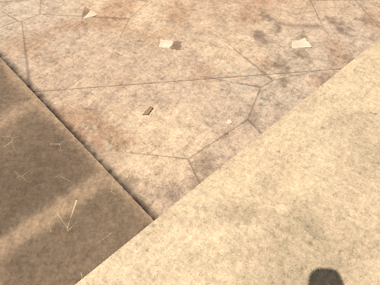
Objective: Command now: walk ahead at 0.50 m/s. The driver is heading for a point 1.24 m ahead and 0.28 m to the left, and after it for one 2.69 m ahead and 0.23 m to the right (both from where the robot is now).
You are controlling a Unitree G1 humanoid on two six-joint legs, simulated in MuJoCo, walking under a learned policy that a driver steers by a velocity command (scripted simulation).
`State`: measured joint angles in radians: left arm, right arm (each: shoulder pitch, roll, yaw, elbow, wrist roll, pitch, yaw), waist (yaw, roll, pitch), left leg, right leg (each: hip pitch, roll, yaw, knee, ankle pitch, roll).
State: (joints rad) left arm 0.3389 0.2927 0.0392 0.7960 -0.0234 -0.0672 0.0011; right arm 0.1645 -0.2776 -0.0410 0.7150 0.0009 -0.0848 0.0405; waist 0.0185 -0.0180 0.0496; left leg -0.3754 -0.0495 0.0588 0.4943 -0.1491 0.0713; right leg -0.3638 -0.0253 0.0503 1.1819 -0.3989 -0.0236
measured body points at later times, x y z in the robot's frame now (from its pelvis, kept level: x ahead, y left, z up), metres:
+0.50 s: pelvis +0.27 -0.05 +0.00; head +0.30 -0.06 +0.45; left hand +0.40 +0.21 -0.10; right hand +0.32 -0.32 -0.13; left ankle +0.15 +0.08 -0.64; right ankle +0.32 -0.13 -0.73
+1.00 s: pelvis +0.54 +0.00 -0.02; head +0.55 +0.00 +0.43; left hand +0.51 +0.25 -0.16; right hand +0.72 -0.24 -0.13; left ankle +0.56 +0.07 -0.73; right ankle +0.38 -0.15 -0.64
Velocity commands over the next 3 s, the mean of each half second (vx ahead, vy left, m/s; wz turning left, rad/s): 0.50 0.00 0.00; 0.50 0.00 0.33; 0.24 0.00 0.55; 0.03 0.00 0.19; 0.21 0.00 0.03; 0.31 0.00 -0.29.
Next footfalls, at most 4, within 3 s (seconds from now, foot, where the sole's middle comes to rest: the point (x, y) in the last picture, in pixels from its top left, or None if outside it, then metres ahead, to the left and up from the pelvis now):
0.38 right None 0.36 -0.14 -0.77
0.92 left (178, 241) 0.60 0.08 -0.77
1.30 right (219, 195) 0.80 -0.08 -0.77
1.68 left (126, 210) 0.76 0.30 -0.85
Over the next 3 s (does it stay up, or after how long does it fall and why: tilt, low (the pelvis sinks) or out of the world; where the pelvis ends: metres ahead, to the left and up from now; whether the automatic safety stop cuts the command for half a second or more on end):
stays up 0.87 0.36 -0.11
